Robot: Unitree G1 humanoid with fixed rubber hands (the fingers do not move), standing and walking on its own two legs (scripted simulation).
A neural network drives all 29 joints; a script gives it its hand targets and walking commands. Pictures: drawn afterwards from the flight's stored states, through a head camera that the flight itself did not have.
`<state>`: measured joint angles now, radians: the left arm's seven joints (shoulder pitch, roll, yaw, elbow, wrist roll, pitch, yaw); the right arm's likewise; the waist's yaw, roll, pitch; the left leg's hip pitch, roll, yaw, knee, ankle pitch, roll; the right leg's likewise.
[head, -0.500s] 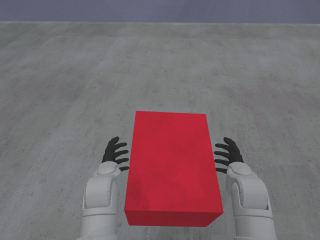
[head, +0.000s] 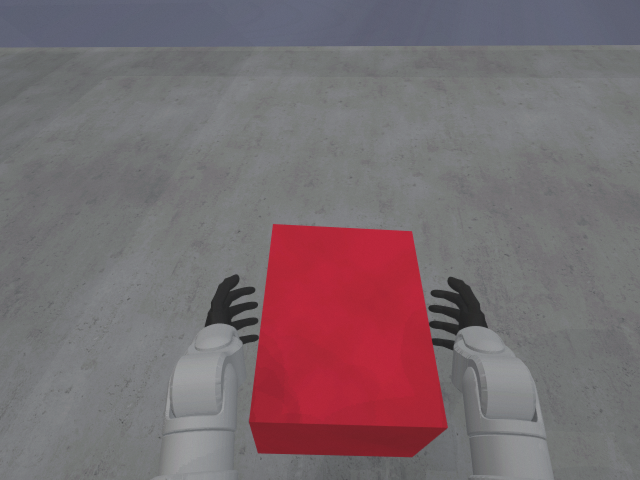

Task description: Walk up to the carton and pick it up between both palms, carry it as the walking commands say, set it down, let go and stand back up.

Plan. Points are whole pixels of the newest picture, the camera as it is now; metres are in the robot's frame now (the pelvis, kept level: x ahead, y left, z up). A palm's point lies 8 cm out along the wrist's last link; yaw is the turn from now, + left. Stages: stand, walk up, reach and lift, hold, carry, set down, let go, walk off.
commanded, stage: carry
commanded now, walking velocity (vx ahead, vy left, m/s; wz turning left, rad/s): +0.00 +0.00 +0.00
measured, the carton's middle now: (339, 335) +0.35 +0.01 -0.03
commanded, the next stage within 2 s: hold in 0.06 s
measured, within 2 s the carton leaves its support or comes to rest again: neither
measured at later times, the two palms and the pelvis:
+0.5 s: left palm (196, 337) +0.30 +0.19 +0.04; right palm (422, 308) +0.34 -0.10 +0.04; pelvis +0.02 -0.01 +0.01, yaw +4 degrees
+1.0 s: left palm (187, 354) +0.31 +0.22 -0.02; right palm (398, 322) +0.36 -0.08 -0.01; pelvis +0.03 +0.01 +0.01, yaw +5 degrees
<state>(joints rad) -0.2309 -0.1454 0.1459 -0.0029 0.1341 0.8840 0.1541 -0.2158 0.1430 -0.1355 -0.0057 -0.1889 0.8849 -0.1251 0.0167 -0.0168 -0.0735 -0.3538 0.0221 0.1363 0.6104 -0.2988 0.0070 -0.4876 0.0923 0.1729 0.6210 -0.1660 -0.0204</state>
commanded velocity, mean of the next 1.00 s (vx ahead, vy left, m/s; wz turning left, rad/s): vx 0.00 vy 0.00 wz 0.00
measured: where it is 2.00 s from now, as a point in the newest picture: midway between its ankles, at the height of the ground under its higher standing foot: outside the picture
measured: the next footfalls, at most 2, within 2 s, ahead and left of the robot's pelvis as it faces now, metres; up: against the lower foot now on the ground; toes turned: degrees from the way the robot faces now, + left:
none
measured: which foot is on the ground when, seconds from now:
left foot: down 0.00-1.00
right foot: down 0.00-1.00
